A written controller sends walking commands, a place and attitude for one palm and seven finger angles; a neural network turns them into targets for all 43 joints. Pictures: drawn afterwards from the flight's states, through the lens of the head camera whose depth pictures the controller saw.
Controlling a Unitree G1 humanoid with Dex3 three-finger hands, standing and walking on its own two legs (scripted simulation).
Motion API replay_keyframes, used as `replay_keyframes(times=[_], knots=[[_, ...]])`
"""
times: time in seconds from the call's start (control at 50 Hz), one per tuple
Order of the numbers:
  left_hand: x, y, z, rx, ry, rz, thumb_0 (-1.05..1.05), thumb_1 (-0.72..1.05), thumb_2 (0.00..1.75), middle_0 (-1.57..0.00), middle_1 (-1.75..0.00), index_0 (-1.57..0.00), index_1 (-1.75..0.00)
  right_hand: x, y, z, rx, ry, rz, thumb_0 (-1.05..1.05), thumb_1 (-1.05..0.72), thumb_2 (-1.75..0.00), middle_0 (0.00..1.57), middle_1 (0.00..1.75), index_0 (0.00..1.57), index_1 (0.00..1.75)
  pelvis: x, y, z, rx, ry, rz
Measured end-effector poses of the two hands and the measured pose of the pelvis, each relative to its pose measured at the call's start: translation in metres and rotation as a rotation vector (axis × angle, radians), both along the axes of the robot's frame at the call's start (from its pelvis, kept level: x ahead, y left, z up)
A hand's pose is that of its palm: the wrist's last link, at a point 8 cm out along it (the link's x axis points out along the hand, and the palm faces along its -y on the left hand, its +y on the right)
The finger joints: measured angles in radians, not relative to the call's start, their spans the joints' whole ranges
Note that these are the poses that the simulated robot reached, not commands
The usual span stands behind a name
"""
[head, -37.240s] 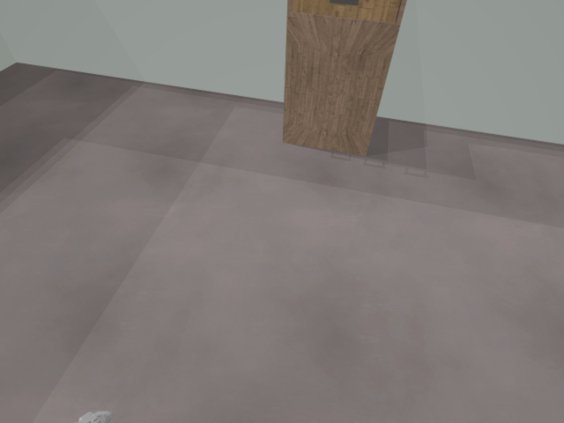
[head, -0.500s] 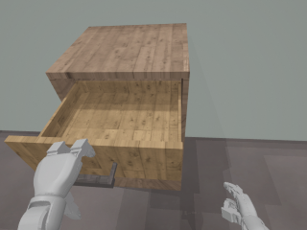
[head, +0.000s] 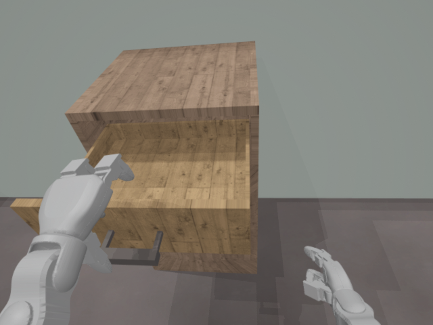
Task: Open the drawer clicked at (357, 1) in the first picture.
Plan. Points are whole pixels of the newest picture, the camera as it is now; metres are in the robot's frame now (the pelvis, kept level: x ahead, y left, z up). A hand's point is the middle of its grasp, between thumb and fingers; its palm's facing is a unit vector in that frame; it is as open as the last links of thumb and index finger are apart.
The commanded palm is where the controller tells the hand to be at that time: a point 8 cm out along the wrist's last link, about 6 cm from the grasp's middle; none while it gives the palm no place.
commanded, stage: lift the hand off the handle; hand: left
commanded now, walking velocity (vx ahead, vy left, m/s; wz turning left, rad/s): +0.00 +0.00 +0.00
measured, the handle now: (130, 246) +0.24 +0.22 +0.03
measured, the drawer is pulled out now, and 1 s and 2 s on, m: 0.28 0.28 0.28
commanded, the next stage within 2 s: draw the hand back to the body in 0.18 s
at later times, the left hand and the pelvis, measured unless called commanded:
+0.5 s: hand (89, 217) +0.21 +0.22 +0.17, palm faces +0.18 -0.08 -0.98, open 13.8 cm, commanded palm +0.16 +0.23 +0.23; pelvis +0.00 -0.01 +0.00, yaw +1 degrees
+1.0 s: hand (90, 218) +0.20 +0.21 +0.19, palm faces +0.31 -0.73 -0.61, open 13.7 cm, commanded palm +0.14 +0.25 +0.23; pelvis +0.00 +0.00 +0.00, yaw +2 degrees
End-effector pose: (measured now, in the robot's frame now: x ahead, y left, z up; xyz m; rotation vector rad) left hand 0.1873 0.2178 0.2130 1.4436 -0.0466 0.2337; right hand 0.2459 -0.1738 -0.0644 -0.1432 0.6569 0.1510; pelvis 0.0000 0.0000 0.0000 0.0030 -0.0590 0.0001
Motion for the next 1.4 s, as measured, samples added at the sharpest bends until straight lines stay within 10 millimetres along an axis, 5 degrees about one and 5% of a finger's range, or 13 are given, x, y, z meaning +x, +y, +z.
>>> replay_keyframes(times=[0.14, 0.34, 0.9, 0.98, 1.06, 1.18, 1.4], knots=[[-0.003, 0.007, 0.017, 0.022, -0.013, 0.027, 0.0, -0.49, 0.3, -0.32, -1.2, -0.32, -1.2, -0.006, -0.018, -0.004, -0.008, 0.001, -0.023, 0.01, -0.91, -0.9, 0.2, 0.3, 0.2, 0.3, -0.002, -0.007, -0.001, 0.001, 0.001, 0.005], [-0.008, 0.0, 0.006, 0.015, 0.034, -0.008, 0.0, -0.49, 0.3, -0.32, -1.2, -0.32, -1.2, -0.017, -0.033, -0.013, -0.039, 0.009, -0.037, 0.01, -0.91, -0.9, 0.2, 0.3, 0.19, 0.3, -0.006, -0.013, -0.003, 0.002, 0.006, 0.016], [-0.024, 0.032, 0.006, 0.031, 0.017, 0.046, 0.0, -0.49, 0.3, -0.32, -1.2, -0.32, -1.2, -0.008, -0.012, -0.01, -0.047, -0.014, -0.008, 0.01, -0.91, -0.9, 0.2, 0.3, 0.2, 0.3, 0.0, -0.002, -0.005, -0.005, 0.021, 0.03], [-0.027, 0.03, 0.001, -0.602, -0.175, -0.114, -0.01, -0.47, 0.31, -0.31, -1.19, -0.32, -1.19, -0.011, -0.008, -0.001, -0.047, -0.096, -0.042, 0.01, -0.91, -0.9, 0.2, 0.3, 0.2, 0.3, 0.002, -0.001, -0.004, -0.007, 0.004, 0.034], [-0.032, 0.029, 0.005, -0.857, -0.365, -0.188, -0.01, -0.41, 0.33, -0.31, -1.14, -0.31, -1.15, -0.024, -0.008, 0.003, -0.08, -0.121, -0.06, 0.01, -0.91, -0.9, 0.2, 0.3, 0.2, 0.3, 0.009, -0.003, -0.003, -0.008, -0.004, 0.035], [-0.029, 0.041, 0.013, -0.915, -0.501, -0.192, -0.01, -0.25, 0.4, -0.3, -1.04, -0.3, -1.04, -0.04, -0.016, -0.006, -0.115, -0.063, -0.068, 0.01, -0.91, -0.9, 0.21, 0.3, 0.2, 0.3, 0.017, -0.003, -0.002, -0.01, -0.011, 0.039], [-0.024, 0.04, 0.012, -0.877, -0.43, -0.179, 0.0, 0.11, 0.56, -0.26, -0.81, -0.26, -0.81, -0.039, -0.035, -0.012, -0.113, -0.038, -0.133, 0.01, -0.91, -0.9, 0.21, 0.3, 0.2, 0.3, 0.023, -0.002, -0.002, -0.009, 0.007, 0.03]])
